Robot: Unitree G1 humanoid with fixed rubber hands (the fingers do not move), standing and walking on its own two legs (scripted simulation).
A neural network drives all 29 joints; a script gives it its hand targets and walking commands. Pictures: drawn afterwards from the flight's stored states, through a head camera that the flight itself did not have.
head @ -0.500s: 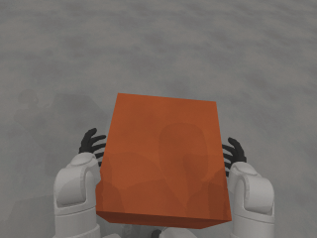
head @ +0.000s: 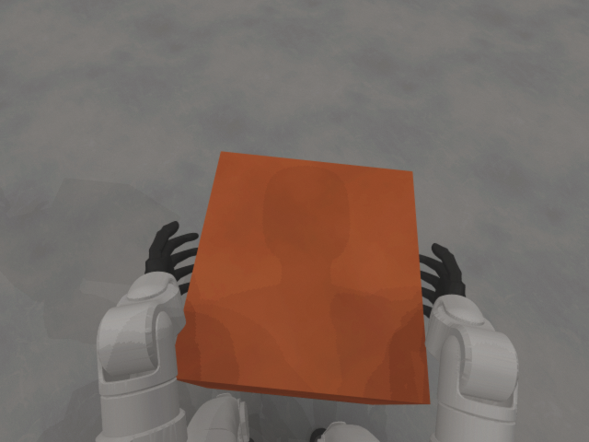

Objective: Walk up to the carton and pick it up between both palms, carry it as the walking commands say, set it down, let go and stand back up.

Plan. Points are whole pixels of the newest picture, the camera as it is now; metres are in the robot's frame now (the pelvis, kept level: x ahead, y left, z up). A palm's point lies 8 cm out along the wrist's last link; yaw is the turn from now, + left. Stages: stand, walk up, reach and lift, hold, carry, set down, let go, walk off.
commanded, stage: carry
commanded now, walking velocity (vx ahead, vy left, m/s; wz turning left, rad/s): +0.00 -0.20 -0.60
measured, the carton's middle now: (302, 287) +0.32 -0.01 -0.06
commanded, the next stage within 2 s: none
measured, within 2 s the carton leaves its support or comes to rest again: neither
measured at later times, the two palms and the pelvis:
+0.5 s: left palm (355, 246) +0.32 -0.07 +0.08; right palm out of the picture +0.23 -0.40 +0.08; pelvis +0.02 -0.17 -0.01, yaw -17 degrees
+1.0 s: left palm out of the picture +0.28 -0.37 +0.08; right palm out of the picture +0.08 -0.64 +0.07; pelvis -0.06 -0.34 +0.00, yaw -37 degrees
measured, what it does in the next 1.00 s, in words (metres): steps to the right, turning right: left foot, then right foot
